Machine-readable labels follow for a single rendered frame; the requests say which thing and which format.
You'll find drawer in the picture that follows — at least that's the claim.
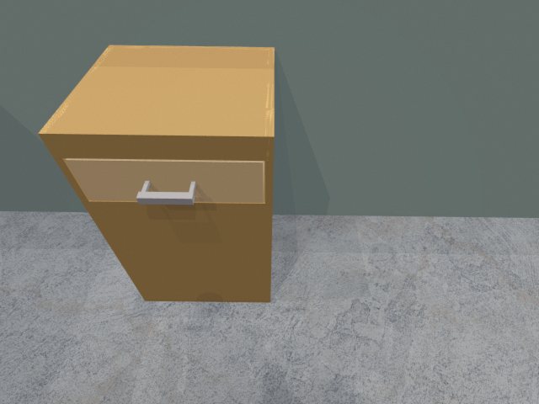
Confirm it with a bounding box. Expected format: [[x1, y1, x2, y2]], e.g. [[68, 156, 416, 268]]
[[66, 158, 264, 203]]

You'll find cabinet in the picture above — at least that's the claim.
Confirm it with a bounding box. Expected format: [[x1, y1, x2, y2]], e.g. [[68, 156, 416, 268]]
[[38, 45, 275, 303]]

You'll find handle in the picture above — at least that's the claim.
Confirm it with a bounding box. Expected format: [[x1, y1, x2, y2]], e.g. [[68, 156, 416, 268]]
[[136, 181, 196, 205]]

